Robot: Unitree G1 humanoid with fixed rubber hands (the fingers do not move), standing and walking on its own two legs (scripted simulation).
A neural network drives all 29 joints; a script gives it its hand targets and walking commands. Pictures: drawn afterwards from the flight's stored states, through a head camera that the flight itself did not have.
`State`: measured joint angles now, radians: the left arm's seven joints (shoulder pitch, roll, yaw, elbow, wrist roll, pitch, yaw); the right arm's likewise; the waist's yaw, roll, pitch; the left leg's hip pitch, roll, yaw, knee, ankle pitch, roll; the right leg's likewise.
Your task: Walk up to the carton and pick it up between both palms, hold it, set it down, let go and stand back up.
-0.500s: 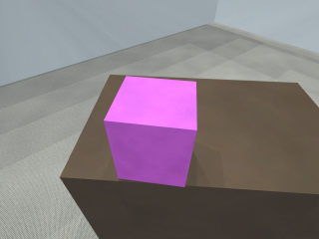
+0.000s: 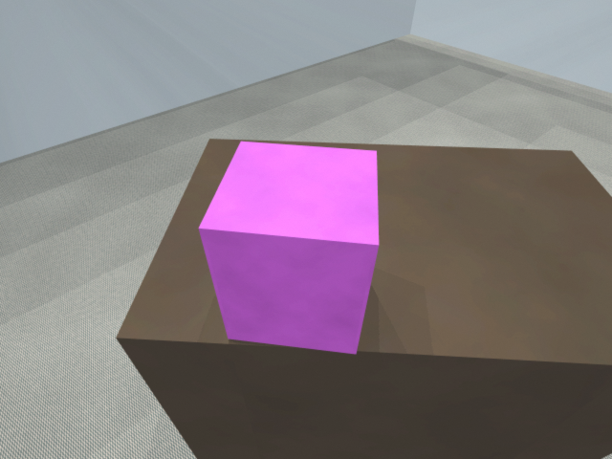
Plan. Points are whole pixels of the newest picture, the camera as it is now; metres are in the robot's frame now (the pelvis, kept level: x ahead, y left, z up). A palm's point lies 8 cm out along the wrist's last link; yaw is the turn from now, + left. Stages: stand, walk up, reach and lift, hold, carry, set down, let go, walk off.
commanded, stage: stand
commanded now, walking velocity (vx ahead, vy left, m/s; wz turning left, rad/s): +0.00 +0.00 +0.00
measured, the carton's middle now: (299, 248) +0.44 +0.02 +0.05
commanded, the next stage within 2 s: none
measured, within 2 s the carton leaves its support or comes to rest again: neither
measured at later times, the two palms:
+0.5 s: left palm out of the picture +0.04 +0.25 -0.12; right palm out of the picture +0.04 -0.26 -0.12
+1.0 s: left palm out of the picture +0.03 +0.25 -0.12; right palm out of the picture +0.04 -0.26 -0.12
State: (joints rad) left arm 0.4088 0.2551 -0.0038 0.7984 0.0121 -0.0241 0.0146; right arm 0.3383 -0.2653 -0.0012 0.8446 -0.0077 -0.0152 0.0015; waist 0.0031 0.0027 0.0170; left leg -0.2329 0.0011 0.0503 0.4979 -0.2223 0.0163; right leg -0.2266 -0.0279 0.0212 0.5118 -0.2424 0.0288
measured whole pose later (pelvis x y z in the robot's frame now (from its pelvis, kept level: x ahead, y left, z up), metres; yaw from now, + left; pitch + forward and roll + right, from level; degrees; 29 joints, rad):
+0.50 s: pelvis +0.01 +0.00 +0.00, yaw +0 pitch -2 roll +0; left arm 0.37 0.25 -0.01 0.86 0.00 -0.02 0.03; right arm 0.33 -0.26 0.01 0.90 0.00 -0.01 -0.01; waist 0.00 0.00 0.02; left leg -0.21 0.01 0.04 0.47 -0.23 0.01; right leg -0.21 -0.02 0.02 0.48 -0.25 0.02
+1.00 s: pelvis +0.01 -0.01 +0.00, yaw +0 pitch -2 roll +0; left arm 0.36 0.24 -0.01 0.91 0.01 -0.01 0.03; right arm 0.34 -0.25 0.00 0.93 0.00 -0.01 -0.02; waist 0.00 0.00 0.03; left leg -0.20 0.01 0.04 0.45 -0.22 0.00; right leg -0.19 -0.01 0.02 0.46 -0.24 0.02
